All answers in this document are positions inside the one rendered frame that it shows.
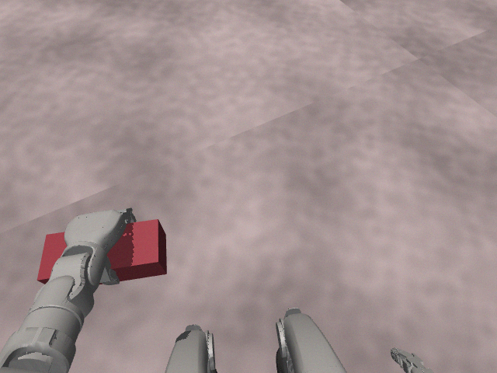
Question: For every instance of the left robot hand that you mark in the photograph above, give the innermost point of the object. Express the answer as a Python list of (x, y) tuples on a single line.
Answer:
[(103, 228)]

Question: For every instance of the left robot arm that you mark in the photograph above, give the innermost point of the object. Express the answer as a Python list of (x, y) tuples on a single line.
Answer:
[(45, 342)]

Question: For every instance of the right robot hand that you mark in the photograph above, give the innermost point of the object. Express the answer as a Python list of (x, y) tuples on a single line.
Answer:
[(410, 362)]

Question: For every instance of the carton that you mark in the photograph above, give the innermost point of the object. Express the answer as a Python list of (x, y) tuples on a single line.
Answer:
[(140, 252)]

